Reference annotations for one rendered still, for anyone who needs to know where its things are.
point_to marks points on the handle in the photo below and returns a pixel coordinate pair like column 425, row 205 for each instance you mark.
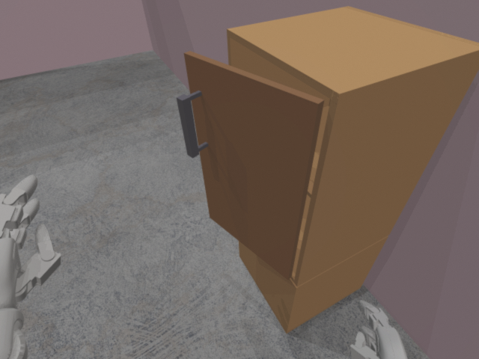
column 188, row 125

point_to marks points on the right robot hand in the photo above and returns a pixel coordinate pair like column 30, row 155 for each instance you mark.
column 385, row 343

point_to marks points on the left robot hand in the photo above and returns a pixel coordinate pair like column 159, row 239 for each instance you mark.
column 15, row 216

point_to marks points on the robot left forearm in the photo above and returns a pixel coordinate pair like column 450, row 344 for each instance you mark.
column 12, row 341

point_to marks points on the cupboard door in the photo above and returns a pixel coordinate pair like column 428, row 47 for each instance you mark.
column 261, row 139

